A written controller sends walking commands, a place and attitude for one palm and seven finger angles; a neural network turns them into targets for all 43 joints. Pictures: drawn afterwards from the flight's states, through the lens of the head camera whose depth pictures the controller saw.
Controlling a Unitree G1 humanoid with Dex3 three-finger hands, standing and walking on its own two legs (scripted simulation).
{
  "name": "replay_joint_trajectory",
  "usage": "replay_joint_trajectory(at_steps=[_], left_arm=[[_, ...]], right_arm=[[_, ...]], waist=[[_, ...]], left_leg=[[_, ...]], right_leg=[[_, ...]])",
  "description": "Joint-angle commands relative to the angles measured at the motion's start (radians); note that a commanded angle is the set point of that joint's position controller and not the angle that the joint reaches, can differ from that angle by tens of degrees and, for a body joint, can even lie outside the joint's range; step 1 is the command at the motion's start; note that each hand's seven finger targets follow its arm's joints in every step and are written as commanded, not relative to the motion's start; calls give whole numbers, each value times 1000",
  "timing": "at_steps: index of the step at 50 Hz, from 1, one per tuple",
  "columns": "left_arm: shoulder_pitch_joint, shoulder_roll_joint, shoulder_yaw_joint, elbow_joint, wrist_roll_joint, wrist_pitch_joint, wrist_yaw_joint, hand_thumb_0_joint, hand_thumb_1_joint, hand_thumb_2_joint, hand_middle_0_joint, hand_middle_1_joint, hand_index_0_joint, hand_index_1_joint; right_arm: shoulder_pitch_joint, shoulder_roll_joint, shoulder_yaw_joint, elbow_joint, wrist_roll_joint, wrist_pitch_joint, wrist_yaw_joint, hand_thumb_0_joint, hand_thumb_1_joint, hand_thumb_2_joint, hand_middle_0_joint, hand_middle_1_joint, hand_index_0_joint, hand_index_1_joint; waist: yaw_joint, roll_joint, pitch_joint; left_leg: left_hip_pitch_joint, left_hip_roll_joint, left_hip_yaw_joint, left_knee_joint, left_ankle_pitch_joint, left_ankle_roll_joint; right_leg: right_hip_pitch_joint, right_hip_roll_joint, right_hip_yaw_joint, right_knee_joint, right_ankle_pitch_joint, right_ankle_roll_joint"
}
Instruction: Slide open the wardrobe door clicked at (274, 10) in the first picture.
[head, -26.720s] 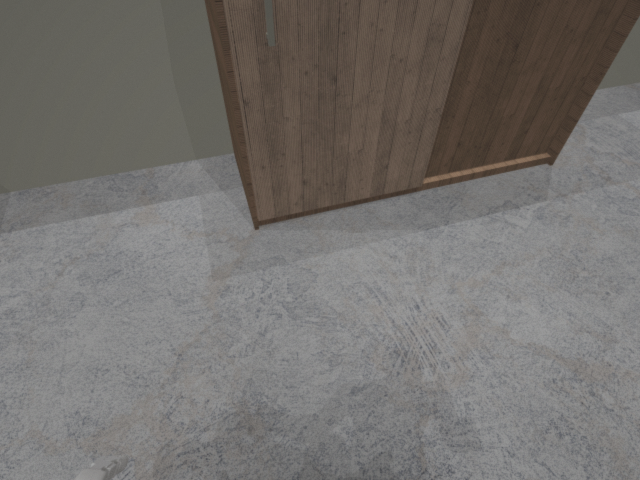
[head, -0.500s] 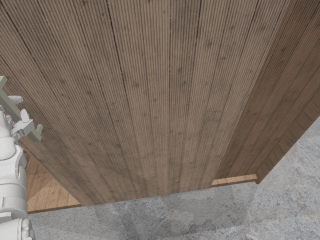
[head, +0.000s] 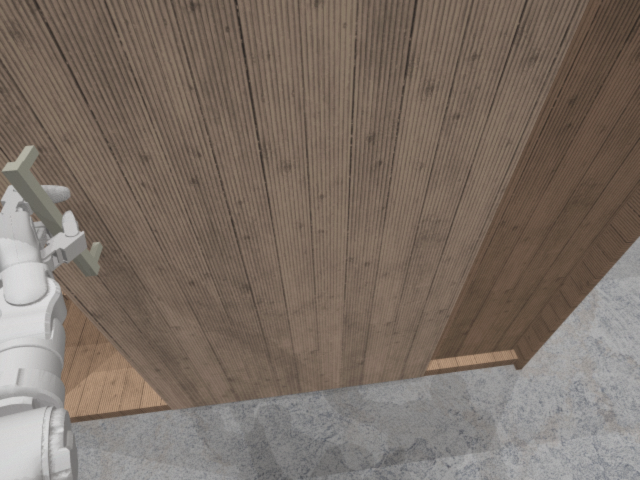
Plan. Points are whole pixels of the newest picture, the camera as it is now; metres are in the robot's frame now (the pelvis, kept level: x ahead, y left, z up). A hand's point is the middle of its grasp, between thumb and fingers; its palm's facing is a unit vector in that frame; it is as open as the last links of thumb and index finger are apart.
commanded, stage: stop walking and hold the door there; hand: left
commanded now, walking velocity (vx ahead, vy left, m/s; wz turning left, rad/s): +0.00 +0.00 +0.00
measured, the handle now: (62, 216) +0.41 +0.38 +0.11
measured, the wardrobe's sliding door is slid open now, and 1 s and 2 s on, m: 0.42 0.42 0.42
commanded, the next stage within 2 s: loosen the grip on the handle in 1.34 s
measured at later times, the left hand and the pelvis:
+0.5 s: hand (78, 244) +0.37 +0.34 +0.10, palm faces +0.39 -0.90 -0.21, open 5.6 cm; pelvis -0.03 +0.08 -0.01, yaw +4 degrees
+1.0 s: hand (79, 242) +0.37 +0.34 +0.11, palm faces +0.41 -0.89 -0.18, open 5.7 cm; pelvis -0.06 +0.06 -0.01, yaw +2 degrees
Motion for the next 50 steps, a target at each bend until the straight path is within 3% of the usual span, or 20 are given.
replay_joint_trajectory(at_steps=[1, 4, 6, 10, 13, 15, 16, 17, 18, 19, 22, 24, 28, 33, 39, 41, 42, 43, 49, 50], left_arm=[[-241, 230, 8, -91, 32, -25, -20, 0, 900, 900, -450, -1400, -450, -1400], [-253, 208, -26, -94, 32, -29, -25, 0, 900, 900, -450, -1400, -450, -1400], [-245, 243, 10, -66, 35, -31, -21, 0, 900, 900, -450, -1400, -450, -1400], [-287, 200, -14, -124, 31, -34, -33, 0, 900, 900, -450, -1400, -450, -1400], [-291, 188, -3, -152, 37, -39, -35, 0, 900, 900, -450, -1400, -450, -1400], [-326, 127, -61, -226, 27, -48, -40, 0, 900, 900, -450, -1400, -450, -1400], [-362, 94, -87, -300, 24, -65, -43, 0, 900, 900, -450, -1400, -450, -1400], [-362, 43, -127, -316, 25, -79, -49, 0, 900, 900, -450, -1400, -450, -1400], [-382, -30, -179, -373, 21, -95, -55, 0, 900, 900, -450, -1400, -450, -1400], [-421, -89, -239, -483, 13, -110, -65, 0, 900, 900, -450, -1400, -450, -1400], [-422, -109, -252, -547, 7, -68, -55, 0, 900, 900, -450, -1400, -450, -1400], [-438, -97, -250, -573, 11, -37, -55, 0, 900, 900, -450, -1400, -450, -1400], [-479, -60, -237, -580, 15, 0, -53, 0, 900, 900, -450, -1400, -450, -1400], [-516, -20, -207, -543, 8, 20, -50, 0, 900, 900, -450, -1400, -450, -1400], [-543, 2, -193, -476, 9, 17, -59, 0, 900, 900, -450, -1400, -450, -1400], [-541, 67, -137, -438, 10, 17, -54, 0, 900, 900, -450, -1400, -450, -1400], [-568, 38, -165, -440, 0, 16, -57, 0, 900, 900, -450, -1400, -450, -1400], [-583, -7, -204, -429, -7, 17, -61, 0, 900, 900, -450, -1400, -450, -1400], [-553, 67, -161, -307, -8, 18, -53, 0, 900, 900, -450, -1400, -450, -1400], [-549, 42, -176, -299, -9, 16, -55, 0, 900, 900, -450, -1400, -450, -1400]], right_arm=[[-26, -152, -47, -106, 2, -33, -12, 0, -900, -900, 200, 300, 200, 300], [-31, -152, -56, -110, 5, -19, -5, 0, -900, -900, 200, 300, 200, 300], [-30, -148, -63, -112, 4, -2, 2, 0, -900, -900, 200, 300, 200, 300], [-60, -142, -68, -118, 1, 2, 14, 0, -900, -900, 200, 300, 200, 300], [-63, -132, -65, -106, -11, -1, 13, 0, -900, -900, 200, 300, 200, 300], [-90, -121, -68, -109, -11, 7, 6, 0, -900, -900, 200, 300, 200, 300], [-103, -125, -74, -126, -11, 6, 6, 0, -900, -900, 200, 300, 200, 300], [-98, -122, -75, -140, -10, 8, 11, 0, -900, -900, 200, 300, 200, 300], [-107, -114, -62, -158, -10, 3, 18, 0, -900, -900, 200, 300, 200, 300], [-110, -88, -48, -176, -8, -7, 19, 0, -900, -900, 200, 300, 200, 300], [-72, -105, -63, -149, -4, -36, 20, 0, -900, -900, 200, 300, 200, 300], [-73, -96, -50, -153, -9, -47, 21, 0, -900, -900, 200, 300, 200, 300], [-85, -70, -14, -159, -19, -57, 21, 0, -900, -900, 200, 300, 200, 300], [-85, -74, -1, -165, -27, -66, 25, 0, -900, -900, 200, 300, 200, 300], [-76, -100, -7, -172, -26, -66, 28, 0, -900, -900, 200, 300, 200, 300], [-67, -111, -15, -170, -16, -65, 22, 0, -900, -900, 200, 300, 200, 300], [-65, -113, -19, -175, -8, -63, 17, 0, -900, -900, 200, 300, 200, 300], [-66, -109, -16, -175, -5, -63, 13, 0, -900, -900, 200, 300, 200, 300], [-45, -137, -23, -146, -3, -50, -5, 0, -900, -900, 200, 300, 200, 300], [-39, -135, -23, -145, -4, -50, -5, 0, -900, -900, 200, 300, 200, 300]], waist=[[-13, -29, -187], [-15, -34, -166], [-8, -130, -146], [16, -241, -125], [-2, -275, -143], [-10, -187, -134], [0, -104, -160], [-3, -3, -177], [-15, 149, -198], [-26, 201, -220], [-31, 2, -297], [-27, 31, -316], [-28, 115, -328], [-23, 136, -352], [-21, 118, -366], [-21, 37, -380], [-20, -32, -388], [-27, -22, -389], [-26, 84, -328], [-25, 84, -320]], left_leg=[[136, 116, -139, -67, 58, 2], [103, 74, -107, 9, 25, -4], [36, 33, -99, 99, -56, -22], [-122, 5, -182, 265, -275, -31], [9, 3, -141, 117, -166, -45], [124, 4, -77, -19, 66, -45], [137, 59, -112, -35, 197, -18], [136, 130, -159, -51, 224, 28], [162, 203, -294, -96, 331, 80], [227, 258, -380, -137, 423, 133], [399, 272, -368, -67, 546, 151], [428, 251, -322, -61, 531, 143], [417, 264, -328, -114, 382, 133], [419, 262, -313, -113, 351, 123], [299, 189, -245, -50, 270, 39], [261, 159, -206, -22, 224, 13], [261, 153, -196, 2, 229, 13], [261, 153, -194, 8, 230, 14], [208, 170, -229, -33, 151, 29], [197, 171, -232, -38, 144, 29]], right_leg=[[-11, -83, 97, -84, 82, -5], [-12, -170, 160, -120, 95, -27], [7, -278, 248, -150, 124, -68], [120, -423, 299, -125, 317, -146], [66, -380, 158, -36, 398, -84], [-5, -311, 81, 59, 353, -30], [-10, -244, 37, 124, 302, 2], [-33, -185, 2, 184, 113, 28], [-110, -102, -45, 372, -172, 49], [-195, -52, -33, 536, -376, 50], [-267, -40, 31, 613, -301, 37], [-248, -40, 43, 547, -250, 34], [-187, -24, 51, 406, -222, 24], [-86, 5, 33, 201, -212, 15], [104, -16, 28, -71, -35, -8], [116, -60, 54, -54, 73, -17], [114, -73, 76, -42, 121, -19], [104, -83, 83, -30, 136, -16], [69, -68, 84, -29, 14, -11], [74, -68, 84, -29, 4, -13]])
